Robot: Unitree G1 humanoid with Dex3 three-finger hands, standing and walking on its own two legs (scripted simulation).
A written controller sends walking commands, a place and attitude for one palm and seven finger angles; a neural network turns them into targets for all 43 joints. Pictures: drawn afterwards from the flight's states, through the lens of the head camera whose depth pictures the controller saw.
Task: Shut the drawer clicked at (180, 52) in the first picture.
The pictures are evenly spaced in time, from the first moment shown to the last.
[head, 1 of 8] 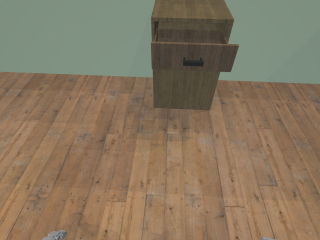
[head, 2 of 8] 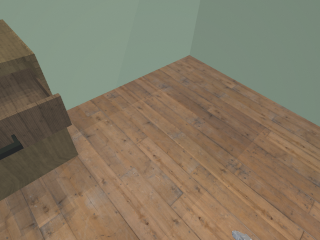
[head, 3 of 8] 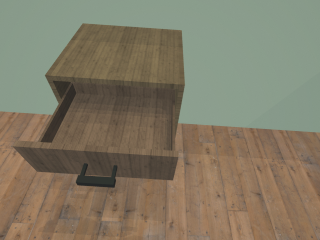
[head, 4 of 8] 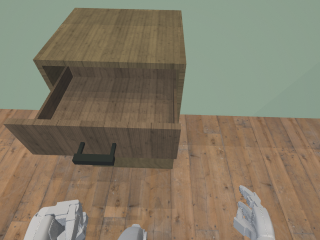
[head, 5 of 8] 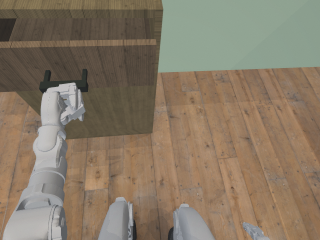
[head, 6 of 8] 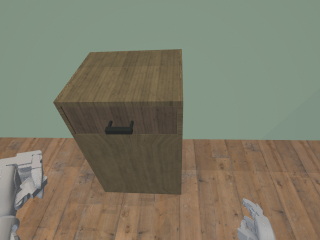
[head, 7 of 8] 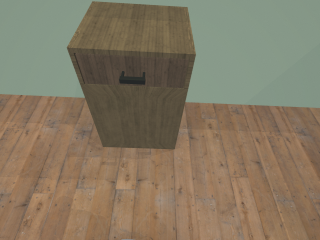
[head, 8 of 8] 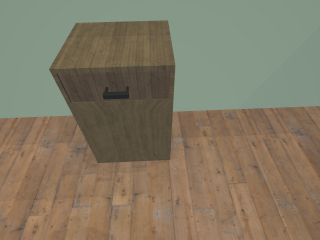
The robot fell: no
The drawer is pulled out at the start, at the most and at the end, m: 0.29 0.29 0.00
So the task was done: yes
